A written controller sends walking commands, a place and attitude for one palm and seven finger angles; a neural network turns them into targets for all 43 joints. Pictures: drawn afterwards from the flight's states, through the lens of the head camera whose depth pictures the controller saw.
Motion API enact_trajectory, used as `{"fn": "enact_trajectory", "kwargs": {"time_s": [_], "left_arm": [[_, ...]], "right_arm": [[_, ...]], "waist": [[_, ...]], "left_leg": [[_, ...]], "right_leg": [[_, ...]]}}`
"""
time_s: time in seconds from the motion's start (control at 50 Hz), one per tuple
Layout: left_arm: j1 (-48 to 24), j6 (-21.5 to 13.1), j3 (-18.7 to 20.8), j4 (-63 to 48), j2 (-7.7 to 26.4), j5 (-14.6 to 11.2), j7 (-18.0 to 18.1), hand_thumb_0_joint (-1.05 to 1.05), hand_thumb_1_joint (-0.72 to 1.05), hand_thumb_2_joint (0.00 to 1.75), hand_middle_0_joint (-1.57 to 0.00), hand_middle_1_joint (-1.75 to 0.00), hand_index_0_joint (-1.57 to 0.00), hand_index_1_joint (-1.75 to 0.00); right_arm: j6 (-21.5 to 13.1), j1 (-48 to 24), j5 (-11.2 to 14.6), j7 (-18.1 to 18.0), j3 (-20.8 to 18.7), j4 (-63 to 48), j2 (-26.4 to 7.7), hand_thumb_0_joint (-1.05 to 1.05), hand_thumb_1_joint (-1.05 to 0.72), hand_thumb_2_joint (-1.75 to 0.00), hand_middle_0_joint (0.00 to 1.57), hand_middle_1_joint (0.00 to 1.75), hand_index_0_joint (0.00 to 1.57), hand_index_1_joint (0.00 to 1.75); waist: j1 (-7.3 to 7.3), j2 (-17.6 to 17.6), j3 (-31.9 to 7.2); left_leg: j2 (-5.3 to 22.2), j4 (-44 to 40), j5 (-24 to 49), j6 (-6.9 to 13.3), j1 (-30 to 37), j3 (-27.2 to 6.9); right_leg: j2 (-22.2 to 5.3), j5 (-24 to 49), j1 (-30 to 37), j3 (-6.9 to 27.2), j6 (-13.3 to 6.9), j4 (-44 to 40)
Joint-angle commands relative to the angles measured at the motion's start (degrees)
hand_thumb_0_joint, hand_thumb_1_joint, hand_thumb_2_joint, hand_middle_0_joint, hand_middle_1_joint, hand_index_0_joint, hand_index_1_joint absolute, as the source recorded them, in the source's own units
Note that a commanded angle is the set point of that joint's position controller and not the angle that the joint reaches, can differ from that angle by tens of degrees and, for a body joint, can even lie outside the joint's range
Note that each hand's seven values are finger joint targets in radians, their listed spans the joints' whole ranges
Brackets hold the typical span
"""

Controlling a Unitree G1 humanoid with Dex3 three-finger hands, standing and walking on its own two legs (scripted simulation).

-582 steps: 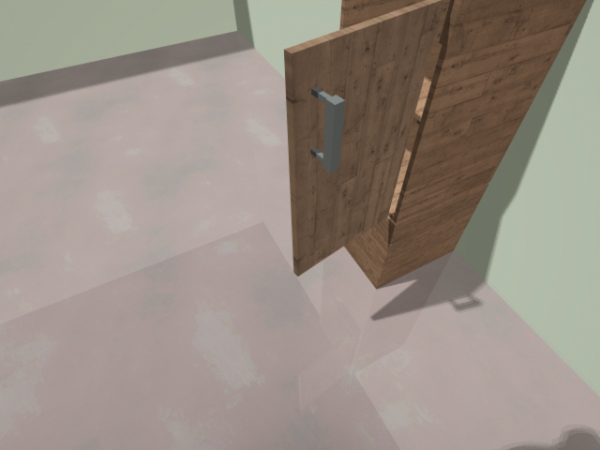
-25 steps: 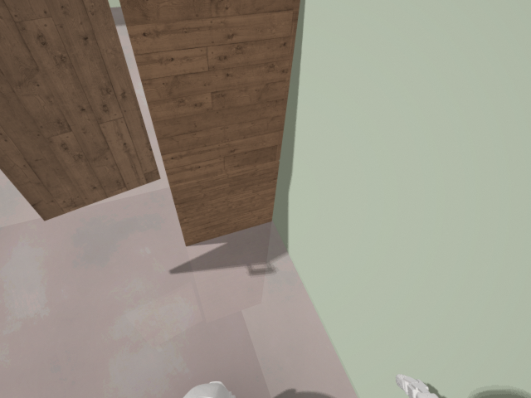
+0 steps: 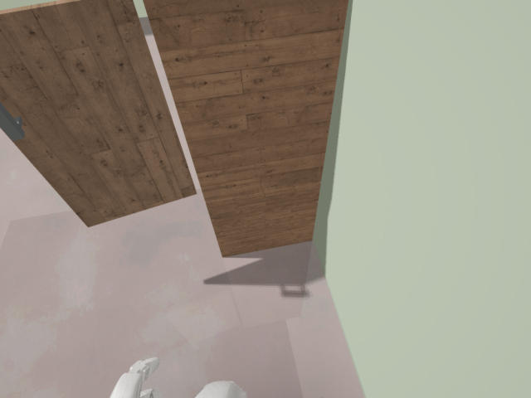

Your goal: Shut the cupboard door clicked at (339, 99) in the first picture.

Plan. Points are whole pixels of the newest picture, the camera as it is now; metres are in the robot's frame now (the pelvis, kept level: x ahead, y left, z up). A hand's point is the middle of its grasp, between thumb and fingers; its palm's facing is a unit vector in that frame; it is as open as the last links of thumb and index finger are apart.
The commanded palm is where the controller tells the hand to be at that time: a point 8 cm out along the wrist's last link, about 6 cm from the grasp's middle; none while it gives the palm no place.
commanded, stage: turn to face it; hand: left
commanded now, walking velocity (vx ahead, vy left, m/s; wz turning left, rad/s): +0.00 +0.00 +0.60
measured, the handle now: out of the picture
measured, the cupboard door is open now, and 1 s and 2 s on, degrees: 100 100 100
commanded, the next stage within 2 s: take the last steps up to it in 0.68 s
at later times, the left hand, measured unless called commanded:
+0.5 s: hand out of the picture +0.01 +0.25 -0.17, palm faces +0.29 -0.92 -0.26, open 7.4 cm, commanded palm none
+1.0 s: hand out of the picture -0.02 +0.20 -0.16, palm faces +0.44 -0.87 -0.20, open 7.3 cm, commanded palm none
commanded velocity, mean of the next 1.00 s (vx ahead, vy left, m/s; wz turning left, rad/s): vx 0.07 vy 0.02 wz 0.28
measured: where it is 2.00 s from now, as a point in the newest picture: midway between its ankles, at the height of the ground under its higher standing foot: (235, 390)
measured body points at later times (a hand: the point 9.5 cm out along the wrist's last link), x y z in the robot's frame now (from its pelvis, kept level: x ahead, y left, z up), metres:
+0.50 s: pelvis +0.02 +0.03 +0.00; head +0.06 +0.05 +0.45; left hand +0.00 +0.30 -0.15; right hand +0.20 -0.17 -0.13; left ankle +0.02 +0.13 -0.73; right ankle +0.04 -0.12 -0.67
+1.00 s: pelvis +0.03 +0.01 +0.01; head +0.05 +0.03 +0.46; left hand -0.05 +0.24 -0.14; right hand +0.17 -0.21 -0.14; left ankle -0.03 +0.12 -0.70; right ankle +0.06 -0.11 -0.73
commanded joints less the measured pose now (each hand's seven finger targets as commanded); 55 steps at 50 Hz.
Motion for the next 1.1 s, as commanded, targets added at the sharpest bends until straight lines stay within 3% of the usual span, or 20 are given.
{"fn": "enact_trajectory", "kwargs": {"time_s": [0.0, 0.14, 0.2, 0.22, 0.24, 0.28, 0.32, 0.38, 0.54, 0.6, 0.62, 0.66, 0.68, 0.76, 0.92, 0.98, 1.0, 1.04, 1.06, 1.08], "left_arm": [[4.0, -0.7, 2.3, -2.6, 9.2, -0.3, 0.9, 0.0, 0.9, 0.9, -0.2, -0.3, -0.2, -0.3], [9.5, -0.3, 3.6, -0.2, 12.9, 0.6, 0.5, 0.0, 0.9, 0.9, -0.2, -0.3, -0.2, -0.3], [7.9, -0.2, 3.9, -0.2, 13.6, -0.2, -0.1, 0.0, 0.9, 0.9, -0.2, -0.3, -0.2, -0.3], [7.1, 0.0, 3.5, -1.2, 12.1, -0.7, -0.3, 0.0, 0.9, 0.9, -0.2, -0.3, -0.2, -0.3], [5.0, 0.3, 2.3, -3.5, 7.8, -1.0, -0.6, 0.0, 0.9, 0.9, -0.2, -0.3, -0.2, -0.3], [1.9, 1.8, 2.2, -4.9, 8.4, -0.5, -0.1, 0.0, 0.9, 0.9, -0.2, -0.3, -0.2, -0.3], [2.7, 2.2, 2.4, -1.5, 8.2, -0.3, 0.0, 0.0, 0.9, 0.9, -0.2, -0.3, -0.2, -0.3], [5.8, 2.4, 2.2, 0.5, 7.8, -0.4, -0.2, 0.0, 0.9, 0.9, -0.2, -0.3, -0.2, -0.3], [5.3, 2.3, 1.5, 0.2, 6.3, -0.5, -0.1, 0.0, 0.9, 0.9, -0.2, -0.3, -0.2, -0.3], [9.5, 1.6, 1.9, 1.5, 6.3, -0.7, 0.0, 0.0, 0.9, 0.9, -0.2, -0.3, -0.2, -0.3], [11.3, 1.0, 2.3, 1.9, 7.7, -0.5, 0.4, 0.0, 0.9, 0.9, -0.2, -0.3, -0.2, -0.3], [11.9, 0.0, 3.5, 1.4, 15.4, 0.3, 0.8, 0.0, 0.9, 0.9, -0.2, -0.3, -0.2, -0.3], [10.4, 0.0, 3.0, 0.6, 14.8, 0.0, 0.7, 0.0, 0.9, 0.9, -0.2, -0.3, -0.2, -0.3], [5.3, -0.3, 2.2, -0.2, 9.1, -0.3, 0.9, 0.0, 0.9, 0.9, -0.2, -0.3, -0.2, -0.3], [13.9, -1.8, 3.7, 5.3, 11.9, 0.6, -0.2, 0.0, 0.9, 0.9, -0.2, -0.3, -0.2, -0.3], [10.7, -1.6, 3.7, 5.7, 12.2, 0.4, -0.7, 0.0, 0.9, 0.9, -0.2, -0.3, -0.2, -0.3], [9.6, -1.4, 3.5, 5.5, 11.2, 0.0, -1.1, 0.0, 0.9, 0.9, -0.2, -0.3, -0.2, -0.3], [6.5, -1.2, 2.0, 2.7, 4.6, -0.5, -1.9, 0.0, 0.9, 0.9, -0.2, -0.3, -0.2, -0.3], [1.4, -1.3, 1.7, 0.9, 5.3, 0.0, -1.8, 0.0, 0.9, 0.9, -0.2, -0.3, -0.2, -0.3], [1.0, -1.6, 1.9, 1.1, 5.1, 0.3, -2.0, 0.0, 0.9, 0.9, -0.2, -0.3, -0.2, -0.3]], "right_arm": [[-0.3, -1.9, -0.3, 1.0, -0.4, -5.4, -2.5, 0.0, -0.9, -0.9, 0.2, 0.3, 0.2, 0.3], [-1.3, -7.5, 0.1, 1.6, 0.7, -7.8, -0.9, 0.0, -0.9, -0.9, 0.2, 0.3, 0.2, 0.3], [-2.0, -2.4, -0.2, 1.2, 0.3, -7.0, -3.6, 0.0, -0.9, -0.9, 0.2, 0.3, 0.2, 0.3], [-2.5, 0.8, -0.5, 0.9, -0.6, -6.4, -7.8, 0.0, -0.9, -0.9, 0.2, 0.3, 0.2, 0.3], [-2.8, 4.5, -0.8, 0.4, -2.2, -6.2, -13.8, 0.0, -0.9, -0.9, 0.2, 0.3, 0.2, 0.3], [-2.3, 4.7, -0.7, -0.7, -1.8, -5.8, -14.3, 0.0, -0.9, -0.9, 0.2, 0.3, 0.2, 0.3], [-2.9, 0.0, -0.6, -1.6, -0.7, -6.6, -10.4, 0.0, -0.9, -0.9, 0.2, 0.3, 0.2, 0.3], [-3.4, -1.6, -0.4, -1.9, 0.2, -7.0, -8.6, 0.0, -0.9, -0.9, 0.2, 0.3, 0.2, 0.3], [-2.6, -2.6, -0.9, -1.3, 0.0, -5.9, -8.7, 0.0, -0.9, -0.9, 0.2, 0.3, 0.2, 0.3], [-2.2, -4.2, -0.3, -1.0, 0.0, -5.7, -7.7, 0.0, -0.9, -0.9, 0.2, 0.3, 0.2, 0.3], [-2.2, -4.7, 0.1, -0.8, 0.1, -5.8, -6.3, 0.0, -0.9, -0.9, 0.2, 0.3, 0.2, 0.3], [-1.7, -5.1, 0.4, -0.3, 0.6, -7.5, -2.5, 0.0, -0.9, -0.9, 0.2, 0.3, 0.2, 0.3], [-1.2, -5.2, 0.2, 0.1, 0.1, -7.2, -3.6, 0.0, -0.9, -0.9, 0.2, 0.3, 0.2, 0.3], [-0.3, -2.0, -0.1, 0.4, -0.2, -3.4, -2.3, 0.0, -0.9, -0.9, 0.2, 0.3, 0.2, 0.3], [-2.6, -5.6, -0.3, 1.5, 0.6, -3.9, 0.2, 0.0, -0.9, -0.9, 0.2, 0.3, 0.2, 0.3], [-3.7, 1.1, -0.5, 1.4, 1.0, -1.8, 0.4, 0.0, -0.9, -0.9, 0.2, 0.3, 0.2, 0.3], [-4.2, 4.9, -0.5, 1.0, 0.9, -0.6, -0.8, 0.0, -0.9, -0.9, 0.2, 0.3, 0.2, 0.3], [-4.7, 14.2, -1.2, -0.4, -1.1, 1.1, -9.0, 0.0, -0.9, -0.9, 0.2, 0.3, 0.2, 0.3], [-4.5, 16.5, -1.2, -1.1, -0.9, 1.4, -9.8, 0.0, -0.9, -0.9, 0.2, 0.3, 0.2, 0.3], [-4.9, 14.4, -1.2, -1.1, -0.2, 1.2, -8.3, 0.0, -0.9, -0.9, 0.2, 0.3, 0.2, 0.3]], "waist": [[2.0, -14.2, -5.2], [5.69, -14.6, -7.0], [1.99, -11.7, -9.5], [-0.22, -2.7, -11.9], [-2.61, 14.0, -12.9], [-1.96, 6.5, -10.5], [-0.02, 10.4, -9.6], [1.96, 4.9, -9.8], [2.04, 5.5, -6.0], [4.17, 4.4, -6.5], [5.24, 0.1, -6.6], [5.74, -19.3, -5.2], [5.53, -14.5, -4.6], [2.5, -13.7, -2.5], [7.27, -11.2, -2.9], [3.58, -11.7, -2.9], [1.72, -7.4, -3.3], [-2.53, 17.8, -5.0], [-4.0, 12.9, -1.6], [-2.49, 8.0, 0.0]], "left_leg": [[3.3, 5.5, 3.8, -1.7, -6.6, 1.0], [1.9, -20.1, 1.6, -1.1, 1.1, 7.2], [0.9, -35.0, 15.1, 0.5, 14.5, 7.6], [7.1, -38.2, 26.3, 3.0, 24.1, 0.5], [22.8, -41.0, 44.7, 10.7, 29.7, -19.5], [24.9, -41.0, 46.9, 16.0, 23.5, -16.7], [18.6, -40.3, 49.0, 13.2, 22.4, -12.4], [16.3, -40.4, 49.8, 12.0, 22.3, -8.1], [15.6, -42.4, 33.3, 12.0, 14.7, -11.1], [12.7, -39.6, 26.1, 9.3, 9.0, -10.8], [9.7, -36.1, 20.5, 6.8, 5.0, -9.0], [-1.0, -14.7, -5.1, 0.7, -2.3, 0.6], [0.4, -6.3, -5.7, 1.0, -1.1, -1.6], [2.3, 1.4, 3.5, -0.3, -3.0, -0.6], [2.9, -21.6, 1.0, 0.1, -0.6, 4.1], [0.8, -35.3, 7.7, 1.2, 13.1, 6.9], [0.5, -40.0, 10.4, 1.7, 21.4, 6.2], [19.0, -50.7, -3.1, 9.6, 32.1, -20.0], [22.6, -53.9, -3.0, 13.8, 27.7, -23.4], [21.7, -53.8, -1.4, 14.6, 25.4, -22.2]], "right_leg": [[-14.5, 26.3, 8.4, 4.4, -5.0, -13.2], [-17.0, 33.2, 13.7, 0.6, -5.4, -6.6], [-15.4, 30.9, 7.6, -3.0, -1.2, 2.3], [-12.4, 20.3, -1.0, -4.9, 1.7, 11.1], [-4.3, -17.5, -15.6, -4.2, 5.3, 24.7], [-3.8, -19.1, -16.7, 5.1, 3.9, 33.9], [-3.3, -12.7, -17.6, 7.3, 4.0, 35.1], [-2.0, -8.0, -15.3, 7.1, 4.2, 33.8], [1.2, -9.6, -4.7, 4.3, 3.1, 13.0], [2.5, 0.4, 5.8, 3.3, 2.6, -0.5], [0.1, 4.4, 11.1, 5.9, 2.1, -8.2], [-21.4, 10.2, 9.1, 26.6, -8.1, -18.6], [-21.3, 8.3, 4.3, 23.5, -10.4, -18.6], [-12.6, 16.2, 5.0, 11.1, -7.0, -16.1], [-16.8, -2.5, 13.0, 13.7, -8.6, -19.1], [-13.7, -8.7, 4.5, 9.0, -6.0, -15.4], [-11.1, -11.7, -2.1, 6.1, -3.9, -10.9], [0.3, -15.9, -20.7, -4.0, 1.1, 15.1], [-0.2, -16.1, -24.1, 1.0, 0.1, 24.3], [-1.9, -12.8, -25.2, 3.7, -0.9, 28.7]]}}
